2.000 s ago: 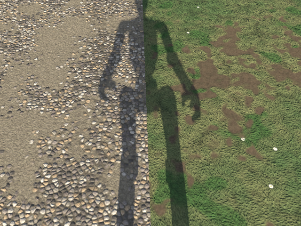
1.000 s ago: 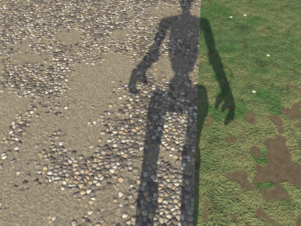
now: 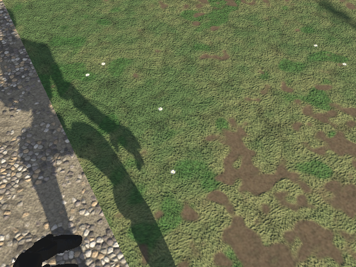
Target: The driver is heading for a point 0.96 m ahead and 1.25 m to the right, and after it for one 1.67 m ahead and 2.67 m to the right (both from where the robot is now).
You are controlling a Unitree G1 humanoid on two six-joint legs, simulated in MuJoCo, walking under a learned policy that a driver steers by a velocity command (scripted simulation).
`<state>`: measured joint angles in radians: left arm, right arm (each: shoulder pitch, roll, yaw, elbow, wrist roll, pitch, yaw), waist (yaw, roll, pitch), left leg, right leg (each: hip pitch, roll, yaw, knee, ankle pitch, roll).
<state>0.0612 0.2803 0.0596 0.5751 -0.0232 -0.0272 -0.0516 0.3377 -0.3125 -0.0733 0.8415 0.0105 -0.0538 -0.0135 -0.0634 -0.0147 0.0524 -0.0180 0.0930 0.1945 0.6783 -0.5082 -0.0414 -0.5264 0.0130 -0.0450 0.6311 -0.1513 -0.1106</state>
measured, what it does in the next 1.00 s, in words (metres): walks ahead, turning right: left foot, then right foot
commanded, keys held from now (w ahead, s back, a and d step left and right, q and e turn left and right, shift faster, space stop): w+e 0.76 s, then w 0.24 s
